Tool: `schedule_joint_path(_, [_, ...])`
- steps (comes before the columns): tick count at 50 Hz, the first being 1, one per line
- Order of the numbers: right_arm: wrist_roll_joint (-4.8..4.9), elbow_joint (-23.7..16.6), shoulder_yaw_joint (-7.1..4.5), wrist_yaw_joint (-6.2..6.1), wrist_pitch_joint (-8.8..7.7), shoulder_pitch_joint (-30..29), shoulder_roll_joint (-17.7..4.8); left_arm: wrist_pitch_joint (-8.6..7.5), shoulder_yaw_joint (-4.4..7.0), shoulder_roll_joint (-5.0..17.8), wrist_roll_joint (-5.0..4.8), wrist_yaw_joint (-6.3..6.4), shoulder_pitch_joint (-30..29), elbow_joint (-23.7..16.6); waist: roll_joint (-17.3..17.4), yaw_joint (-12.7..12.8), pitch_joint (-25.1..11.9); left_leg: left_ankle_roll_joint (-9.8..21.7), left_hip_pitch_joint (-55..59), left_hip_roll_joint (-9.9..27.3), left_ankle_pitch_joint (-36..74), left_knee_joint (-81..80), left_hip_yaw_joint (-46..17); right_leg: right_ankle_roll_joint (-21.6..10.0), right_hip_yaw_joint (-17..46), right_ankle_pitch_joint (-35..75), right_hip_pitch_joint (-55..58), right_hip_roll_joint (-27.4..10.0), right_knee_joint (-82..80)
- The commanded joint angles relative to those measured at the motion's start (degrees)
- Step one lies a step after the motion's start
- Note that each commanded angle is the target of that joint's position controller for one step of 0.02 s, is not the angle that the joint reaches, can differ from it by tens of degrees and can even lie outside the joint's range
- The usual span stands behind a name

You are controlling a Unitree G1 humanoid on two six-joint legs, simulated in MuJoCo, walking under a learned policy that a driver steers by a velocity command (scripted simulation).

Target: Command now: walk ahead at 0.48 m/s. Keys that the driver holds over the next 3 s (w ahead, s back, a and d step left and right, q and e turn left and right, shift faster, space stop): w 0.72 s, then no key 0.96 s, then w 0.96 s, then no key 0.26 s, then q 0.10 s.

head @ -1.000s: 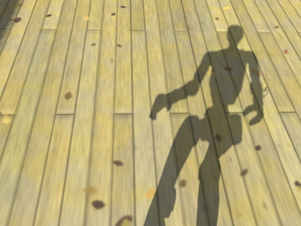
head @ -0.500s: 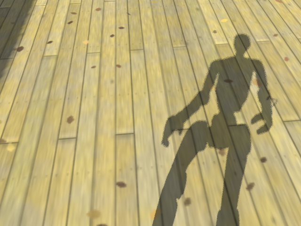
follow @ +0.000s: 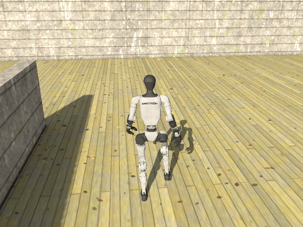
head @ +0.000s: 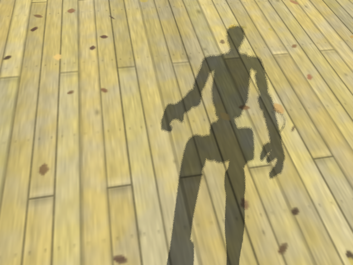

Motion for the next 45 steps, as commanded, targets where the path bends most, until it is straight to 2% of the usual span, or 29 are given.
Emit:
schedule_joint_path(1, [0.42, -1.7, -2.46, -0.56, -0.03, 2.1, -10.3, -1.59, -0.2, 1.5, -0.43, -1.27, -9.9, -6.2, 5.9, -1.3, 4.9, 6.7, -0.9, 14.9, 17.5, -3.8, -6.7, -0.4, -2.1, 3.3, -0.5, 1.9, -6.9])
schedule_joint_path(3, [0.54, -0.9, -2.62, -0.63, 0.62, 3.3, -10.7, -1.94, -0.25, 1.7, -0.63, -2.11, -12.4, -7.2, 6.1, -1.4, 5.7, 6.8, 2.5, 16.6, 20.1, -2.2, -7.1, -1.5, -2.2, 1.1, -0.8, 2.7, -9.5])
schedule_joint_path(5, [0.71, -0.4, -2.96, -0.88, 1.16, 3.2, -11.3, -2.18, 0.02, 2.7, -0.62, -2.7, -12.4, -7.6, 6.9, 0.1, 5.0, 6.1, 5.9, 17.8, 27.4, 0.9, -7.1, -3.3, -2.5, -3.1, 1.1, 3.7, -11.4])
schedule_joint_path(7, [0.63, -0.6, -3.47, -1.25, 1.57, 2.1, -12.9, -2.06, 1.23, 5.5, -0.27, -2.41, -6.6, -6.2, 9.2, 4.0, -0.1, 4.9, 7.8, 17.4, 46.9, 8.8, -6.2, -5.5, -4.6, -7.6, 10.8, 6.9, -11.7])
schedule_joint_path(8, [0.5, -0.9, -3.31, -1.39, 1.99, 0.8, -12.8, -1.92, 2.48, 7.8, -0.22, -1.85, 1.9, -3.8, 9.0, 8.8, -5.7, 3.6, 5.8, 15.3, 53.7, 18.7, -4.1, -7.5, -5.9, -5.7, 22.7, 8.3, -13.5])
schedule_joint_path(9, [-0.21, -2.1, -2.61, -1.59, 1.89, 0.3, -11.5, -1.62, 3.41, 10.6, 0.27, -1.02, 12.3, -1.4, 7.4, 13.2, -13.6, 2.0, -5.8, 13.4, 43.5, 33.0, -3.6, -10.7, 0.4, -3.8, 42.0, 1.9, -10.3])
schedule_joint_path(10, [-0.78, -3.9, -0.2, -0.9, 0.75, 7.7, -3.4, -1.5, 4.67, 16.5, 1.23, -0.74, 17.8, -0.2, -7.5, 9.8, -23.4, -2.3, -31.1, 2.7, 5.8, 57.2, -2.5, -20.5, 28.6, -12.2, 66.6, -14.6, -11.0])
schedule_joint_path(11, [0.22, -2.6, -0.64, -0.44, -0.71, 6.1, -6.6, -1.31, 3.39, 11.1, 0.43, -0.64, 18.9, 0.3, -8.9, 11.7, -27.5, -2.2, -38.5, 0.4, -18.0, 64.7, -10.5, -21.8, 42.2, -18.7, 67.8, -17.4, -19.8])
schedule_joint_path(12, [2.04, -4.9, -1.99, -0.01, -1.48, -0.8, -10.8, -1.05, 2.42, 8.8, 0.0, -0.31, 14.3, 0.3, -6.2, 11.3, -15.7, -1.8, -43.6, 4.1, -15.2, 66.8, -9.8, -18.4, 32.7, -20.4, 59.1, -14.9, -21.8])
schedule_joint_path(13, [2.18, -6.2, -1.81, 0.02, -1.89, -4.9, -10.5, -0.87, 1.93, 7.5, -0.09, -0.18, 10.2, 0.0, -1.7, 9.5, -9.1, -1.6, -43.1, 7.2, -9.8, 63.8, -7.6, -16.5, 24.8, -17.1, 49.3, -12.4, -23.5])
schedule_joint_path(14, [1.23, -6.4, -1.88, -0.09, -1.8, -6.8, -9.7, -0.88, 1.44, 6.1, 0.26, -0.41, 7.1, 0.1, 1.1, 7.4, -4.3, -2.0, -41.2, 9.1, -6.4, 59.8, -6.5, -15.5, 19.7, -12.6, 40.8, -9.9, -25.7])
schedule_joint_path(15, [0.68, -6.0, -2.17, -0.16, -1.17, -5.6, -9.3, -1.25, 1.06, 4.9, 0.88, -0.57, 5.2, 0.0, -0.1, 5.1, -2.7, -2.4, -37.5, 10.8, -3.7, 57.1, -6.9, -14.9, 15.9, -9.6, 35.1, -7.8, -27.8])
schedule_joint_path(17, [0.48, -5.0, -1.74, -0.28, 0.21, -2.6, -6.8, -2.06, 1.27, 5.1, 0.72, -0.81, 3.9, 0.7, -1.5, 2.9, -2.1, -3.7, -33.3, 11.6, -1.9, 54.6, -6.2, -15.7, 12.2, -6.6, 29.2, -6.5, -31.2])
schedule_joint_path(20, [-0.23, -6.6, -1.54, -0.74, 0.9, -7.0, -6.0, -2.74, 1.75, 7.0, 0.57, -0.41, 5.0, 2.8, -0.8, 3.0, 1.0, -5.7, -36.2, 12.5, 4.0, 47.2, -5.5, -16.1, 7.2, -2.4, 26.2, -5.7, -33.7])
schedule_joint_path(24, [-0.23, -8.8, -0.83, -0.03, -0.08, -16.0, -4.3, -2.06, 1.93, 8.5, 0.11, 0.39, 7.9, 4.7, 0.1, 6.2, 2.5, -5.5, -34.8, 10.7, 18.0, 29.8, -3.5, -13.3, 1.7, -1.9, 27.7, -2.9, -33.7])
schedule_joint_path(26, [0.19, -9.9, -0.67, 0.53, -0.44, -19.9, -4.2, -1.69, 2.18, 9.8, -0.33, 0.46, 10.8, 6.1, 0.3, 8.1, 2.8, -5.3, -33.8, 9.4, 20.7, 24.9, -2.7, -13.0, 1.9, -4.0, 30.3, -4.0, -33.3])
schedule_joint_path(29, [0.55, -11.7, -0.98, 1.42, -0.74, -23.5, -5.4, -0.74, 2.41, 10.5, -0.79, 0.63, 13.1, 7.9, -0.1, 8.9, 3.5, -3.7, -35.9, 8.8, 18.0, 20.4, -3.8, -12.3, 3.3, -4.2, 37.1, -7.2, -30.4])
schedule_joint_path(32, [0.4, -12.0, -1.58, 2.04, -1.02, -21.9, -7.0, 0.39, 2.75, 11.4, -0.82, 1.1, 12.9, 9.0, -1.2, 6.9, 2.2, -1.4, -32.8, 7.5, 11.0, 18.0, -3.1, -10.6, 4.3, 2.4, 42.2, -9.1, -25.6])
schedule_joint_path(33, [0.29, -11.1, -2.19, 1.96, -1.1, -18.0, -8.0, 0.75, 2.76, 11.6, -0.79, 1.21, 11.7, 8.9, -1.4, 4.3, -0.1, -0.2, -26.8, 5.8, 9.9, 16.5, -1.3, -9.6, 3.1, 10.5, 42.3, -8.0, -20.7])
schedule_joint_path(34, [0.12, -8.6, -3.55, 1.53, -1.06, -9.9, -10.4, 1.08, 2.24, 10.4, -0.44, 1.3, 11.6, 8.9, -0.3, 0.5, -5.5, 1.4, -15.2, 4.3, 10.4, 16.1, 0.1, -8.1, 0.8, 16.6, 40.0, -4.9, -10.6])
schedule_joint_path(35, [-0.33, -6.8, -4.83, 0.93, -0.84, 0.1, -14.6, 1.04, 0.86, 7.3, 0.89, 1.49, 12.4, 7.6, 5.5, -2.9, -14.4, 4.8, 1.7, 13.1, 13.3, 18.4, -9.4, -5.8, -2.1, 4.8, 29.9, -1.3, 6.7])
schedule_joint_path(36, [-0.68, -5.9, -5.74, 1.09, -0.55, 2.4, -19.3, -0.26, -1.07, 0.6, 0.53, 0.94, 20.0, 6.7, 21.5, 1.2, -20.6, 14.5, 20.4, 25.3, 0.8, 11.6, -37.5, -1.8, -2.2, -31.3, 6.2, 9.6, 26.5])
schedule_joint_path(37, [-0.21, -6.6, -4.23, 1.19, -0.5, 2.0, -13.3, -1.33, 0.02, 6.4, -0.47, 0.63, 17.2, 7.9, 16.2, -1.3, -20.5, 14.4, 20.0, 25.6, -1.2, 6.5, -43.5, -1.7, 5.5, -37.7, -0.1, 8.0, 33.4])
schedule_joint_path(38, [-0.62, -7.4, -3.39, 1.01, -0.6, -2.6, -11.1, -1.83, 0.95, 9.5, -1.69, 0.47, 12.2, 6.6, 12.1, -0.9, -12.3, 12.2, 13.1, 24.3, 8.7, 7.0, -33.8, -1.9, 4.8, -34.2, -2.7, 5.5, 35.0])
schedule_joint_path(39, [-0.95, -8.1, -3.0, 0.98, -0.59, -6.5, -10.1, -1.87, 0.75, 8.9, -1.21, 0.83, 9.3, 6.1, 7.0, 0.9, -8.6, 11.1, 5.7, 22.2, 22.6, 7.8, -25.9, -1.5, 3.0, -30.2, -0.6, 2.9, 33.2])
schedule_joint_path(40, [-1.04, -8.2, -2.59, 1.18, -0.6, -9.3, -8.4, -1.5, 0.96, 8.5, -0.07, 1.16, 7.7, 6.0, 4.8, 2.4, -5.6, 10.4, -0.6, 20.0, 33.5, 7.5, -20.0, -0.9, 2.3, -28.3, 1.7, 1.4, 29.7])
schedule_joint_path(42, [-1.35, -7.7, -2.15, 1.29, -1.0, -11.0, -6.9, 0.06, 0.82, 6.4, 0.17, 1.46, 9.9, 6.7, 6.6, 5.4, -5.6, 9.5, -7.1, 17.6, 41.7, 5.4, -14.1, 0.0, 2.2, -25.6, 8.7, 0.2, 24.8])
schedule_joint_path(43, [-1.28, -7.1, -2.1, 1.22, -1.29, -11.4, -6.8, 0.81, 0.5, 4.9, 0.31, 1.64, 10.9, 7.2, 6.8, 6.3, -5.8, 9.9, -9.1, 17.0, 45.0, 4.6, -11.9, 0.7, 1.7, -24.5, 10.8, 0.3, 22.1])
schedule_joint_path(45, [-1.26, -6.1, -2.32, 0.68, -1.29, -12.6, -7.8, 1.62, 0.07, 3.6, 0.73, 2.0, 10.0, 6.9, 7.2, 7.1, -5.4, 10.2, -11.3, 16.0, 48.1, 3.6, -8.1, 1.7, 1.1, -20.7, 12.4, 0.7, 14.7])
